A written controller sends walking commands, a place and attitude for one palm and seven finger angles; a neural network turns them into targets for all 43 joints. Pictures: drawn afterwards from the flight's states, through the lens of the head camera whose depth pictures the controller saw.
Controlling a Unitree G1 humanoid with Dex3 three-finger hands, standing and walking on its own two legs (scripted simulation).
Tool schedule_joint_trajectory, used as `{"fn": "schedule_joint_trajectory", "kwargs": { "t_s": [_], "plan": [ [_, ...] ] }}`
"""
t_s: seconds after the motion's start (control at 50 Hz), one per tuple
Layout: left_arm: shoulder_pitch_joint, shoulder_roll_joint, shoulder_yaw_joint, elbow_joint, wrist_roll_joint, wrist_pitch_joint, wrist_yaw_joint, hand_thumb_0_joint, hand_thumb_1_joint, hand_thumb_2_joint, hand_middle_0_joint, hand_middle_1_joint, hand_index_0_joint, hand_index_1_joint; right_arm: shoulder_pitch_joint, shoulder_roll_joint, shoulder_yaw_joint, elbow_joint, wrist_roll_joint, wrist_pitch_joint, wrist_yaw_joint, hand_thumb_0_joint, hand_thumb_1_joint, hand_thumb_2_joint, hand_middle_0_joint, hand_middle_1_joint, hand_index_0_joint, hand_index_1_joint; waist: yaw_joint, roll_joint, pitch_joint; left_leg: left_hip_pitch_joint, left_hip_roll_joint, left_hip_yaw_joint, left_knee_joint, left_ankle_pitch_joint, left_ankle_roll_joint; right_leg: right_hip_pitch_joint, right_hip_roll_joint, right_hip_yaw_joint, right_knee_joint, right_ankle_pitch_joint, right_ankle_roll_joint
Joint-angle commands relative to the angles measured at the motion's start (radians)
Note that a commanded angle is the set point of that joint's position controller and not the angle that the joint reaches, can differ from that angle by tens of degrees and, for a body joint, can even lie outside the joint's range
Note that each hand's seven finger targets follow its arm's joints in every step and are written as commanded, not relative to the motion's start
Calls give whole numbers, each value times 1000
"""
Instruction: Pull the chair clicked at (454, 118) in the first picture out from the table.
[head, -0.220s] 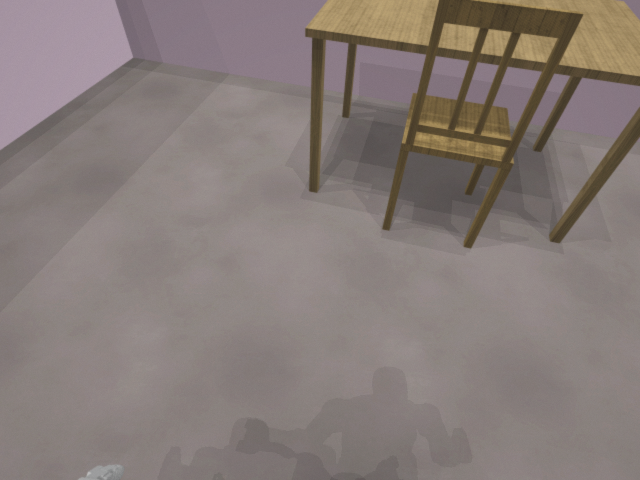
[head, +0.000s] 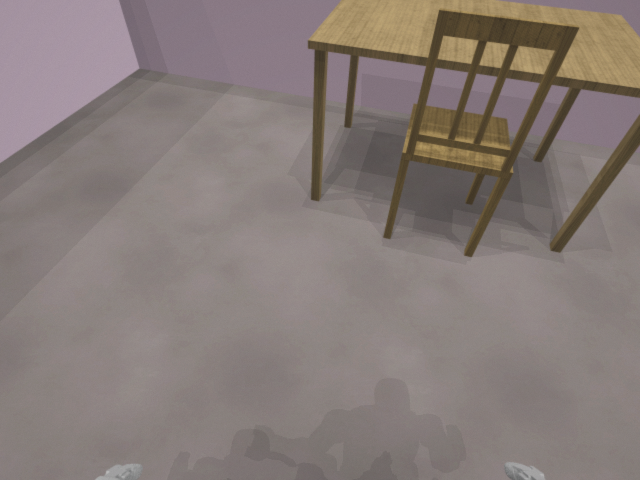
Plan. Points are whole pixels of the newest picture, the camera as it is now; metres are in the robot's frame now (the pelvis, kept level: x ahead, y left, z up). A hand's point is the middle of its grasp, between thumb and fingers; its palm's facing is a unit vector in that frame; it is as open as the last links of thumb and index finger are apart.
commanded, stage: stand and wait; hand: left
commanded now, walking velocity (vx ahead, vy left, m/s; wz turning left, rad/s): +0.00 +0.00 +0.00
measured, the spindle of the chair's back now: (465, 93) +1.23 -0.39 -0.07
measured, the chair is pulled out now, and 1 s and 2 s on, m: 0.00 0.00 0.00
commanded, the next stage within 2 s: look at it before walking up in 0.62 s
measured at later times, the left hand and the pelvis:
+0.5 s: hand out of the picture +0.05 +0.24 -0.15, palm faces -0.03 -0.94 -0.33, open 7.4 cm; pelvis -0.01 -0.01 +0.00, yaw +0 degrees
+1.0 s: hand out of the picture +0.06 +0.22 -0.15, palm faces -0.04 -0.94 -0.33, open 7.4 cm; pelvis -0.02 -0.02 +0.01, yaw +0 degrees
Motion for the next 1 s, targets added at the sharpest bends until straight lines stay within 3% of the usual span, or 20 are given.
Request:
{"fn": "schedule_joint_trajectory", "kwargs": {
  "t_s": [0.0,0.14,0.48,0.98],
  "plan": [
    [-35,203,53,-66,-3,-24,16,0,900,900,-200,-300,-200,-300,-45,-222,-59,-58,2,-25,-12,0,-900,-900,200,300,200,300,-3,14,-67,17,132,-91,-90,306,21,20,-83,50,-51,268,-57],
    [-25,202,52,-46,-5,-26,15,0,900,900,-200,-300,-200,-300,-42,-222,-55,-33,4,-25,-12,0,-900,-900,200,300,200,300,-1,32,-64,18,132,-94,-102,281,17,28,-87,61,-73,260,-58],
    [-23,208,48,7,-6,-28,12,0,900,900,-200,-300,-200,-300,-10,-230,-48,27,8,-20,-8,0,-900,-900,200,300,200,300,-1,11,-20,2,137,-103,-150,165,8,9,-89,86,-131,156,-60],
    [-27,204,51,14,-5,-33,11,0,900,900,-200,-300,-200,-300,-4,-226,-45,43,7,-23,-9,0,-900,-900,200,300,200,300,-2,19,-31,29,145,-95,-159,200,-2,10,-90,94,-146,195,-63]
  ]
}}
